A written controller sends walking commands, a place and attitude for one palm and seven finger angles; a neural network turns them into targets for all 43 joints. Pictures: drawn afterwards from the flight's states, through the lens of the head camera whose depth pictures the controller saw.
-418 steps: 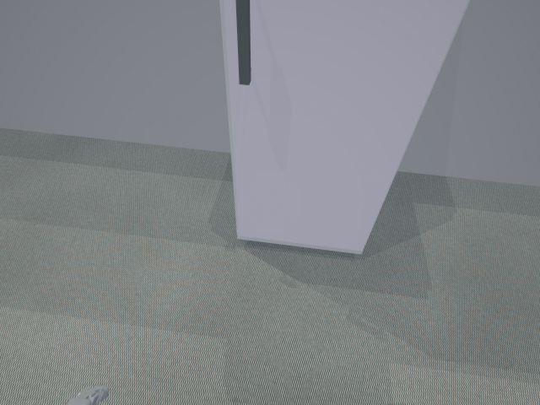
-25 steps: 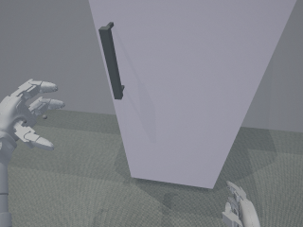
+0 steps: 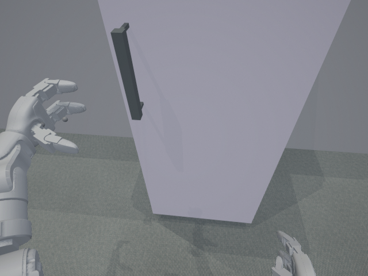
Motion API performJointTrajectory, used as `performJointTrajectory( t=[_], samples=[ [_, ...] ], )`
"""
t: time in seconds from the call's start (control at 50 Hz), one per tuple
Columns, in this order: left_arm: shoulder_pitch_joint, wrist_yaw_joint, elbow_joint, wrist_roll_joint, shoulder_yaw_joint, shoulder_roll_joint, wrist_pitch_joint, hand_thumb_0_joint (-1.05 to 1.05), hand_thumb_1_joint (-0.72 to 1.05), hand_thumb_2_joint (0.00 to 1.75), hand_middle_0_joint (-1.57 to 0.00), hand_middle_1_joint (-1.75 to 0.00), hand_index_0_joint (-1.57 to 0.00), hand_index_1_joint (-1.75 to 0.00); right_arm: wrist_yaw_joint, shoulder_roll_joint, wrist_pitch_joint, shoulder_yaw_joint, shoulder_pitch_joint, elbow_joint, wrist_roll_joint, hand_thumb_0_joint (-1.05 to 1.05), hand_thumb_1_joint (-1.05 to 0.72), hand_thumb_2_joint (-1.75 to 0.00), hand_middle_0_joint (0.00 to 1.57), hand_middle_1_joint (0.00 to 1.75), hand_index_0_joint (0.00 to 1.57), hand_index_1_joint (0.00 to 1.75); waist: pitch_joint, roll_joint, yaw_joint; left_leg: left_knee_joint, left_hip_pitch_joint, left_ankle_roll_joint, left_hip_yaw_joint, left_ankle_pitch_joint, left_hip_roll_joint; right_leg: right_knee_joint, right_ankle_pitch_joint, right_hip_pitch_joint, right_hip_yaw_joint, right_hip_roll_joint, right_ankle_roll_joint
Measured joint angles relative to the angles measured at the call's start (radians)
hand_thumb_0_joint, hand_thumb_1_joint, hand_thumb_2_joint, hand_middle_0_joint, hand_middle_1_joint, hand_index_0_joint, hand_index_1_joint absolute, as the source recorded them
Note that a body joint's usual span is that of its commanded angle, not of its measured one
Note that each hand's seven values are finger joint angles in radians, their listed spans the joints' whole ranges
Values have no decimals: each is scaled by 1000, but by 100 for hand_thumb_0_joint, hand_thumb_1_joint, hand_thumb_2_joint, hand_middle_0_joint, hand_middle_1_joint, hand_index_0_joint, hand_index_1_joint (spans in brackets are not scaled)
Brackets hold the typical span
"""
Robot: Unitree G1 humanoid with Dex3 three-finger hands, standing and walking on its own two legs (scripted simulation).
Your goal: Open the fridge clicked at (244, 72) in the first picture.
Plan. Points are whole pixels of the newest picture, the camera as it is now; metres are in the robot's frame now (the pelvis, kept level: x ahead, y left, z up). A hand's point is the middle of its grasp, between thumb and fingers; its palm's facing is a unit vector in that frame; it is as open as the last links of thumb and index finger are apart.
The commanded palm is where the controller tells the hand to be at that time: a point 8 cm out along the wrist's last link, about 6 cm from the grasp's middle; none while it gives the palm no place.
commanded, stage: move the hooked fingers beside the handle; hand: left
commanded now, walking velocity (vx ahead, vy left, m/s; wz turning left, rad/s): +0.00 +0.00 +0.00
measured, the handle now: (131, 75) +0.55 +0.18 +0.18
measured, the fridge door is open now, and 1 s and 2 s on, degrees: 0 0 0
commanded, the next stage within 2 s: none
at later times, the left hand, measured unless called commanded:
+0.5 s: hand (75, 107) +0.39 +0.27 +0.19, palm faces +0.03 -1.00 -0.01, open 14.0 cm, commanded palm +0.37 +0.31 +0.20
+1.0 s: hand (87, 90) +0.45 +0.26 +0.20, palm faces -0.01 -1.00 +0.00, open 14.0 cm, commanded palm +0.44 +0.31 +0.19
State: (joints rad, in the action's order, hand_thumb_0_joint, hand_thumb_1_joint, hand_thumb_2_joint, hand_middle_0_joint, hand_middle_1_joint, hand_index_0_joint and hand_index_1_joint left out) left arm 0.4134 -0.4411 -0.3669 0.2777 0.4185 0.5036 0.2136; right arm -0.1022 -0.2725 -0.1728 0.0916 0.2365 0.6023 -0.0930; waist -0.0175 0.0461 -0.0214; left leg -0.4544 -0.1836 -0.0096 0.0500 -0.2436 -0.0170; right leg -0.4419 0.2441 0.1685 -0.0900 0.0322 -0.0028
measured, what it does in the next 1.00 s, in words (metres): stands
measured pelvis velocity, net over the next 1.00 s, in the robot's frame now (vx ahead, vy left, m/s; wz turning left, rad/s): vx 0.01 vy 0.01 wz -0.02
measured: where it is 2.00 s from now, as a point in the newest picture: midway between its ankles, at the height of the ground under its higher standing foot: outside the picture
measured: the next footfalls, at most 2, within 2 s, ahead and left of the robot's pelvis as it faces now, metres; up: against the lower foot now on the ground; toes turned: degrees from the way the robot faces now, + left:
none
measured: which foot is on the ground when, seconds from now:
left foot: down 0.00-1.00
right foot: down 0.00-1.00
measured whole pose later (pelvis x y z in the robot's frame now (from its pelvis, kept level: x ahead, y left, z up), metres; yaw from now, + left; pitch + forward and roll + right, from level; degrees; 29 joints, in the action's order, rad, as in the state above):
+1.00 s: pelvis +0.01 +0.01 +0.00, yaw -1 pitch +5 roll -1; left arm 0.86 -0.43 -1.00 0.17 0.40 0.63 0.00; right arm -0.10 -0.30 -0.09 0.05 0.38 0.66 -0.07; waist -0.04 0.02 0.07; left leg -0.52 -0.33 -0.02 0.07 -0.27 -0.02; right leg -0.47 0.24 0.31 -0.07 0.03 0.01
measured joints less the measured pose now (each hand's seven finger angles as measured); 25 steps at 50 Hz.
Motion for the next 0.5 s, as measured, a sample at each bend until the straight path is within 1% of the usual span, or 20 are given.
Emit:
performJointTrajectory(
  t=[0.06, 0.1, 0.18, 0.26, 0.4, 0.44, 0.5],
  samples=[
    [15, 11, -33, -12, -4, 7, 14, -1, -50, 30, -30, -120, -30, -120, 0, -5, 11, -5, 8, -2, -2, 1, -90, -90, 20, 30, 20, 30, 1, 0, 4, 0, -7, -1, 2, 0, 1, -2, 0, 8, 2, 1, 1],
    [23, 17, -43, -17, -7, 5, 11, -1, -50, 30, -30, -120, -30, -120, -1, -8, 15, -9, 13, -1, -1, 1, -90, -90, 20, 30, 20, 30, 6, -1, 3, 0, -9, -2, 2, 0, 1, -1, 0, 10, 3, 1, 1],
    [41, 23, -50, -22, -4, -5, -23, -1, -50, 30, -30, -120, -30, -120, -5, -9, 17, -12, 21, 7, 3, 1, -90, -90, 20, 30, 20, 30, 9, -9, 4, 1, -11, -2, 1, -1, 0, 4, -1, 10, 2, -1, 1],
    [75, 19, -88, -22, 1, 4, -45, -1, -50, 30, -30, -120, -30, -120, -7, -7, 19, -13, 24, 14, 3, 1, -90, -90, 20, 30, 20, 30, 1, -15, 8, -1, -13, 0, 1, -4, -3, 6, -1, 11, 2, -3, 0],
    [149, 14, -220, -39, -17, 36, -29, -1, -50, 30, -30, -120, -30, -120, -10, -15, 32, -18, 22, 13, -1, 1, -90, -90, 20, 30, 20, 30, -5, -9, 21, -11, -37, -2, 0, -6, -3, 0, -1, 32, 2, -3, 1],
    [171, 14, -256, -44, -16, 40, -40, -1, -50, 30, -30, -120, -30, -120, -11, -17, 34, -19, 24, 14, 1, 1, -90, -90, 20, 30, 20, 30, -4, -10, 25, -14, -46, -3, 0, -6, -3, -2, -1, 41, 1, -3, 2],
    [202, 16, -293, -52, -11, 45, -74, -1, -50, 30, -30, -120, -30, -120, -11, -16, 38, -19, 31, 18, 4, 1, -90, -90, 20, 30, 20, 30, 0, -17, 30, -18, -54, -2, 0, -7, -4, -4, -1, 48, 1, -4, 1]
  ],
)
